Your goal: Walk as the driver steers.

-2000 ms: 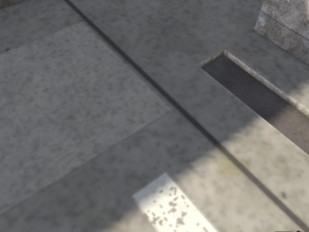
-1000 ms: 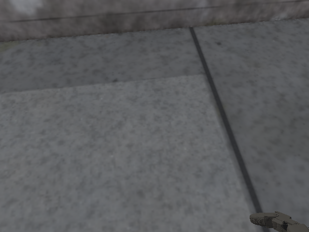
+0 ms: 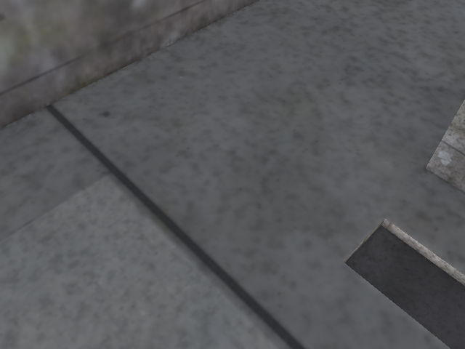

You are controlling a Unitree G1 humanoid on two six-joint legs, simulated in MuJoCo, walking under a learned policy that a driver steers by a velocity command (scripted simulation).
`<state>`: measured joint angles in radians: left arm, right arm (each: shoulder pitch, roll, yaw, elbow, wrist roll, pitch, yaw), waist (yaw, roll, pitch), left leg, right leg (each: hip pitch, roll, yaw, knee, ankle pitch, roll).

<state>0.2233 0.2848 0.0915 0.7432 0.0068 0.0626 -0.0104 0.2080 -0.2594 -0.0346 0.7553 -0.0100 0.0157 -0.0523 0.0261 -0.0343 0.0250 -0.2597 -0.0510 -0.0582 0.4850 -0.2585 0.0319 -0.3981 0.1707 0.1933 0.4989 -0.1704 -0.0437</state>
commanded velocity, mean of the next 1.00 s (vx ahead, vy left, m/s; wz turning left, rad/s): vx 0.28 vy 0.00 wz -0.14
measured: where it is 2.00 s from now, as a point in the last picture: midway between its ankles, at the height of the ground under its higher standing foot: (257, 251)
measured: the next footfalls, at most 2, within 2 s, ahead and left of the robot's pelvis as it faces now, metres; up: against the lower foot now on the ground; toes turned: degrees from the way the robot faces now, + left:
right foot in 0.38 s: -0.02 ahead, -0.09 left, +0.00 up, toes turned -4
left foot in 0.78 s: +0.31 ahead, +0.10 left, +0.00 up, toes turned -3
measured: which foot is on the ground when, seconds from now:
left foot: down 0.00-0.38, up 0.40-0.76, down 0.78-1.00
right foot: up 0.00-0.36, down 0.38-0.78, up 0.80-1.00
